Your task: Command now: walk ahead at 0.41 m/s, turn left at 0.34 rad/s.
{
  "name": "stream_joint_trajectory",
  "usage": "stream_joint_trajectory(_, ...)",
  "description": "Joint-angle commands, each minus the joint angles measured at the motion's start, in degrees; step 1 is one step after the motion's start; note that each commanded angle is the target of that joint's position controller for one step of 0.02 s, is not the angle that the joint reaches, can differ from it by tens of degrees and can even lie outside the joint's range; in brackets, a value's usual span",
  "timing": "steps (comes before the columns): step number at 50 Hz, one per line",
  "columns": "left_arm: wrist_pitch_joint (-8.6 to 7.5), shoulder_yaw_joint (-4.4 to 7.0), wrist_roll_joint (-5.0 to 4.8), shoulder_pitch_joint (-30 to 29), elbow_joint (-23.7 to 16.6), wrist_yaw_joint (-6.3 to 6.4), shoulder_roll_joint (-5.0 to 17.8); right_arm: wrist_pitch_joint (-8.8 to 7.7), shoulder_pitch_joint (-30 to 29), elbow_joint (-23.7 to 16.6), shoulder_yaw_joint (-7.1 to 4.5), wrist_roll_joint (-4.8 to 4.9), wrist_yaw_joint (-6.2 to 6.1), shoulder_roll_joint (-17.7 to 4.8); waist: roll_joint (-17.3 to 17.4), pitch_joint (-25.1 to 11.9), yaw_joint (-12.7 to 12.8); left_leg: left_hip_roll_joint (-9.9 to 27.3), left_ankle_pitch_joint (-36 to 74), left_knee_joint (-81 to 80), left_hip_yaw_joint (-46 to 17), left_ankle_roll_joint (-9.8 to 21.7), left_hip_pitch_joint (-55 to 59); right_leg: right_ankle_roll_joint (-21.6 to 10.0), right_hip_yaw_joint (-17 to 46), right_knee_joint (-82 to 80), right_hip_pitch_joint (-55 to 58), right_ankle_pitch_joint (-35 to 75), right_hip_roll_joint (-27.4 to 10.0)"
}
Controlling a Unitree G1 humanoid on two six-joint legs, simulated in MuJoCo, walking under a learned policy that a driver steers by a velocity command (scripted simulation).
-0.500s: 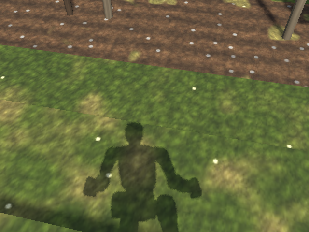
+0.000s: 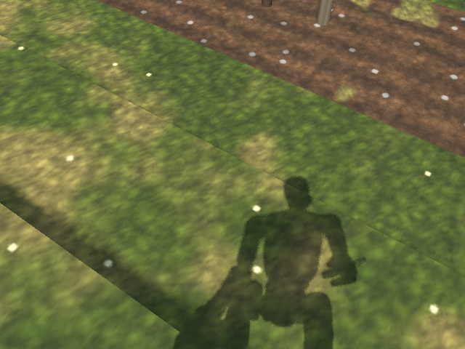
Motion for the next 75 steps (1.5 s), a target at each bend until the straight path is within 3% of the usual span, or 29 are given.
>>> stream_joint_trajectory(1,0.29,1.7,0.18,-4.2,-1.0,-1.14,11.5,-2.85,2.5,-2.5,-2.71,1.43,-0.69,-7.7,-5.1,-0.5,-8.0,-5.6,6.0,-4.3,3.2,2.0,13.2,-13.7,5.3,7.2,-12.8,26.9,-12.4)
stream_joint_trajectory(2,-0.45,1.32,1.19,-5.3,-0.4,-2.03,10.6,-3.58,9.6,-0.8,-4.76,1.26,-1.74,-12.1,-3.5,-4.6,-11.5,-5.8,5.6,-1.9,1.1,3.3,24.1,-11.2,3.0,17.8,-19.2,27.0,-8.6)
stream_joint_trajectory(3,-1.31,-1.29,1.81,-1.2,-1.5,-3.29,2.3,-3.48,22.1,1.6,-5.87,0.21,-3.94,-15.4,8.1,-17.2,-12.9,4.8,7.5,-0.7,-16.3,11.7,47.9,-6.3,1.8,37.4,-37.3,8.7,-1.7)
stream_joint_trajectory(4,-2.27,-1.86,1.08,-2.4,-1.7,-5.57,1.6,-3.11,31.7,2.7,-5.37,-1.46,-4.66,-15.7,6.3,-21.2,-16.3,16.7,4.9,-14.3,-40.6,16.9,53.3,-5.9,14.7,50.1,-46.6,-15.4,4.0)
stream_joint_trajectory(5,-2.87,-0.99,-0.73,-11.2,-3.5,-6.5,2.8,-4.27,29.0,4.0,-5.69,-2.37,-4.94,-14.8,3.4,-4.8,-16.1,15.9,3.0,-18.1,-36.1,12.6,43.7,-7.4,23.9,54.3,-56.7,-10.7,2.8)
stream_joint_trajectory(6,-0.42,2.0,-9.78,-10.4,-3.1,-3.49,8.5,-0.46,22.6,6.2,-6.83,2.52,-6.25,-18.5,2.1,-5.6,-10.5,19.3,33.5,-14.5,-26.2,10.8,36.4,-4.7,20.1,62.5,-53.4,-11.2,2.7)
stream_joint_trajectory(7,-2.17,0.38,0.33,-7.3,-2.4,-4.53,7.3,-3.22,22.2,4.3,-4.31,0.7,-5.07,-9.0,6.9,-6.5,-10.3,13.7,7.3,-17.5,-19.4,9.9,31.0,-7.1,24.7,59.0,-48.4,-7.6,-2.9)
stream_joint_trajectory(8,-2.14,0.3,0.89,-9.0,-2.0,-4.44,5.3,-4.27,17.4,3.9,-3.11,0.99,-4.87,-5.1,7.7,0.3,-8.3,12.5,4.2,-19.4,-15.7,8.8,21.0,-7.4,23.5,59.5,-48.2,-3.7,-3.2)
stream_joint_trajectory(10,-1.49,-0.97,-0.05,-7.9,-1.2,-4.83,0.5,-4.3,11.9,1.9,-1.26,-0.44,-5.11,-0.9,5.2,0.1,-4.4,11.4,7.7,-24.1,-10.7,7.1,13.1,-8.7,24.6,53.8,-42.3,4.9,-3.1)
stream_joint_trajectory(15,-1.38,-1.41,-0.23,-10.5,-2.7,-7.7,-0.7,-4.11,13.9,1.9,-2.22,-3.66,-5.13,-6.4,4.5,-2.2,-3.5,9.1,22.1,-21.5,0.0,7.2,9.8,-5.6,22.1,50.4,-39.7,19.2,0.7)
stream_joint_trajectory(23,-0.86,-1.93,-0.35,-27.5,-7.6,-6.62,1.2,-3.39,31.0,10.6,1.53,-3.42,-3.98,-0.9,-0.4,4.5,-9.4,9.2,9.2,-11.3,1.2,3.8,18.5,-7.0,24.1,24.2,-50.9,48.9,0.5)
stream_joint_trajectory(31,1.97,-1.96,0.4,-34.1,-9.3,-6.15,2.9,-3.73,40.5,16.3,3.0,-0.5,-8.32,-1.6,-1.8,7.5,-11.7,5.6,21.8,-2.4,3.2,-3.6,24.4,-5.5,18.3,14.7,-45.6,39.3,0.6)
stream_joint_trajectory(34,2.68,1.28,-0.71,-14.0,1.2,-3.07,10.3,-3.29,41.4,15.8,1.97,-0.21,-7.5,-7.2,-2.8,0.5,-7.5,0.4,31.8,13.9,4.5,-10.5,22.9,-3.7,15.8,13.6,-23.0,43.8,3.6)
stream_joint_trajectory(35,2.07,2.87,0.54,4.4,7.4,-2.69,12.9,-1.49,32.7,11.2,2.44,0.88,-6.51,-7.6,-3.3,1.5,1.4,0.6,43.3,26.7,7.1,-16.0,9.4,-5.1,11.0,5.1,-2.7,41.9,6.1)
stream_joint_trajectory(36,1.78,4.93,-0.11,28.6,13.3,-2.13,12.6,-0.76,27.2,9.7,3.61,-1.4,-3.75,-6.6,-12.8,-4.5,13.4,-0.4,19.2,62.1,5.9,-19.4,-20.9,-16.6,16.6,10.2,35.1,53.2,0.9)
stream_joint_trajectory(37,1.15,6.23,-2.07,31.6,13.1,-2.61,16.2,-1.21,40.5,11.8,6.69,-3.76,1.68,2.3,-10.5,-38.2,6.9,-2.1,-31.5,88.4,-5.1,-18.7,-33.3,-34.1,35.7,42.5,67.2,76.6,-16.3)
stream_joint_trajectory(38,0.52,4.97,0.68,32.3,13.7,-3.07,12.2,-2.92,22.8,5.3,4.28,-0.38,2.79,-4.6,0.0,-33.9,14.8,-3.8,-33.6,93.3,-7.8,-19.6,-47.7,-34.1,44.9,36.8,61.7,74.6,-18.5)
stream_joint_trajectory(39,-0.45,4.64,-0.45,18.6,10.4,-3.23,12.5,-5.21,11.6,-1.0,3.76,1.81,2.03,-5.4,2.4,-20.9,10.4,-1.1,-31.9,81.0,-7.6,-17.3,-56.8,-29.8,43.9,30.0,43.6,52.9,-17.3)
stream_joint_trajectory(41,0.0,2.55,-0.2,-2.2,4.7,-5.59,9.1,-4.67,12.2,-1.9,1.36,-0.37,-2.07,-9.8,5.7,-4.8,-3.3,3.8,-33.9,68.1,-3.6,-9.1,-36.3,-27.0,37.6,16.3,-9.2,41.2,-14.4)
stream_joint_trajectory(42,-0.31,1.99,-0.91,-6.7,3.1,-6.57,8.5,-3.32,12.7,-3.0,2.56,0.07,-2.97,-6.0,2.6,2.1,-9.4,3.5,-39.6,61.8,-2.9,-6.4,-26.2,-27.8,35.8,11.9,-32.6,30.3,-14.4)
stream_joint_trajectory(43,-2.47,-1.38,-0.07,-19.5,-2.6,-5.9,0.8,-2.14,15.2,-0.8,4.68,-1.14,-4.27,0.5,1.2,7.8,-11.4,10.2,-14.9,37.0,-10.6,-3.5,-15.8,-22.6,32.7,0.2,-53.7,21.3,-9.7)
stream_joint_trajectory(44,-3.94,-0.55,-0.35,-23.2,-4.6,-6.17,4.6,-1.63,19.3,-0.7,4.02,-1.88,-3.99,0.3,-2.0,5.8,-15.5,8.1,4.0,18.3,-6.2,-2.4,5.2,-18.6,26.3,3.0,-66.4,14.8,-0.6)
stream_joint_trajectory(46,-4.93,2.04,-0.44,-18.7,-3.8,-6.73,12.1,-0.78,14.3,-1.9,3.91,2.57,-2.77,-1.2,-2.5,3.2,-13.4,3.8,20.3,13.6,-0.6,-3.9,13.6,-16.9,27.3,4.2,-66.6,10.8,2.0)
stream_joint_trajectory(51,-4.65,1.72,0.32,-12.9,-7.0,-9.41,6.0,-3.9,25.2,2.0,-1.28,-0.41,-4.94,-15.6,2.0,-6.4,-17.8,2.4,15.9,12.9,-1.2,0.0,32.0,-8.3,31.5,31.9,-52.3,9.9,6.8)
stream_joint_trajectory(53,-3.74,0.06,-0.93,0.1,-8.6,-8.42,-3.3,-4.39,32.9,1.9,-0.17,0.16,-3.29,-18.6,25.5,-25.8,-12.0,25.1,23.7,-8.6,-48.0,21.8,46.8,-1.9,27.4,67.7,-60.4,-21.6,17.5)
stream_joint_trajectory(55,-2.32,1.27,-0.64,-8.2,-6.7,-4.93,3.0,-4.22,20.5,1.5,1.04,2.61,-3.34,-11.1,11.8,-8.8,-10.0,19.9,-28.7,-17.5,-41.5,10.7,24.2,-3.9,28.0,72.3,-66.9,-8.9,8.7)
stream_joint_trajectory(59,-1.5,-0.69,0.17,-9.0,-5.4,-2.86,-1.7,-4.66,10.3,1.4,3.22,2.38,-7.92,-3.1,5.0,-7.1,-4.3,17.5,-8.1,-24.0,-23.1,6.4,9.4,-2.2,25.2,61.6,-49.9,-2.4,-0.3)
stream_joint_trajectory(65,-1.47,-0.29,-1.76,-21.5,-8.9,-7.54,1.5,-5.19,20.3,6.6,1.17,-0.27,-8.18,-7.0,1.9,-4.2,-10.5,14.8,11.5,-26.7,-1.1,7.3,19.7,-1.0,22.0,40.8,-50.7,13.6,-0.3)
stream_joint_trajectory(75,-0.89,0.28,-0.81,-26.0,-12.2,-6.82,2.1,-4.0,21.4,8.2,-0.57,-0.42,-6.64,-11.0,5.1,0.2,-10.6,18.2,23.1,-21.0,7.6,6.7,29.6,-4.9,17.3,32.6,-46.3,1.0,2.5)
